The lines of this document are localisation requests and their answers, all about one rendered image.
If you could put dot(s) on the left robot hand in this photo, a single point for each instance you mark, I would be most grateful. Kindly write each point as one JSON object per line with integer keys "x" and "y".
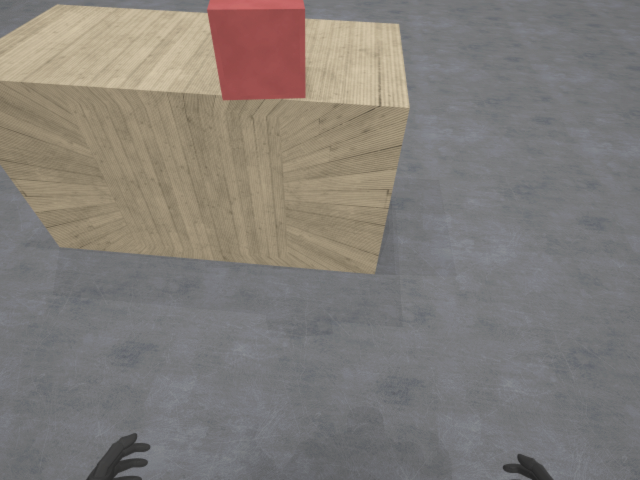
{"x": 110, "y": 465}

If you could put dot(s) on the pedestal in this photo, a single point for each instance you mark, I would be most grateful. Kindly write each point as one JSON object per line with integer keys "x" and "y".
{"x": 114, "y": 130}

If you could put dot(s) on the right robot hand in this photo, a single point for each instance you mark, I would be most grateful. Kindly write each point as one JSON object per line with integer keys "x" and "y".
{"x": 528, "y": 467}

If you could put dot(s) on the carton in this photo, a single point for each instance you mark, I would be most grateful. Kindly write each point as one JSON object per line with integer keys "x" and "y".
{"x": 259, "y": 47}

